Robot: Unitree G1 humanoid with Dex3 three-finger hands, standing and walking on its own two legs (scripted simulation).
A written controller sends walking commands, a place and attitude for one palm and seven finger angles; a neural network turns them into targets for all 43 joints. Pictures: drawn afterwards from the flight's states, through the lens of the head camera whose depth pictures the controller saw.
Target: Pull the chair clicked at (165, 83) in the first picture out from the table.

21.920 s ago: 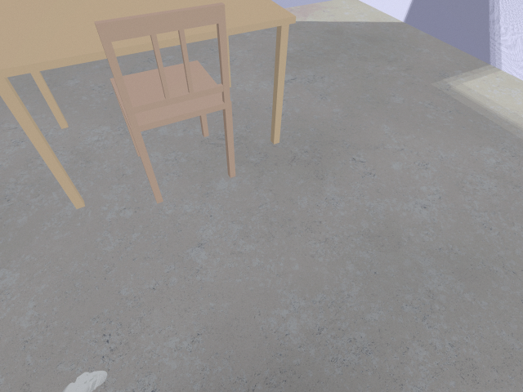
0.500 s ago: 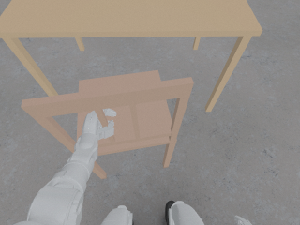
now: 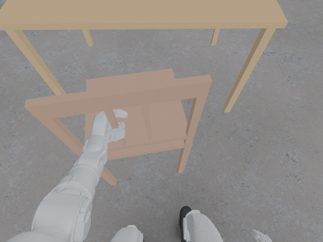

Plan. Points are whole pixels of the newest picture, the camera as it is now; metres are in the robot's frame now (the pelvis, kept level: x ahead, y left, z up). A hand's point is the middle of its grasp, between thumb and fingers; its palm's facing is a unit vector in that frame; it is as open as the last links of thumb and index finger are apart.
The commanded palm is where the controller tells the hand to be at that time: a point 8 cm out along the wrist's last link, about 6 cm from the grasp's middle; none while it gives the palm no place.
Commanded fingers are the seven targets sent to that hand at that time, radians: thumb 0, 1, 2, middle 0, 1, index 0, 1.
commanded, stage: step backward, pulling the chair out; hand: left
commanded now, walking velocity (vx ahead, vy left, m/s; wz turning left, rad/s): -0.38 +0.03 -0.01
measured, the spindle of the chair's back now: (116, 128) +0.43 +0.13 -0.08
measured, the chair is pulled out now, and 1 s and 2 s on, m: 0.34 0.39 0.46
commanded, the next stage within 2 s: none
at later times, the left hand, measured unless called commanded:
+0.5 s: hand (119, 143) +0.36 +0.11 -0.04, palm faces -0.05 -0.98 -0.17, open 5.0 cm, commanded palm +0.37 +0.16 -0.04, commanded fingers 0.00 0.90 0.90 -0.50 -1.45 -0.50 -1.45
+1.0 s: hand (117, 149) +0.34 +0.11 -0.04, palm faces -0.02 -0.98 -0.19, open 5.1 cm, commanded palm +0.36 +0.16 -0.04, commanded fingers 0.00 0.90 0.90 -0.50 -1.45 -0.50 -1.45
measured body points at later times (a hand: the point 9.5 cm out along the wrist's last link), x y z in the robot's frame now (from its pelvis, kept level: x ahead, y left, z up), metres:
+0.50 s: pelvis -0.02 +0.01 +0.00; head +0.05 +0.00 +0.45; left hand +0.36 +0.16 -0.03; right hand +0.04 -0.28 -0.12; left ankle +0.00 +0.14 -0.72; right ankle +0.10 -0.13 -0.71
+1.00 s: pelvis -0.04 -0.01 +0.00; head +0.03 -0.01 +0.44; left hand +0.34 +0.17 -0.03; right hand +0.02 -0.28 -0.13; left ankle +0.00 +0.14 -0.72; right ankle +0.07 -0.13 -0.72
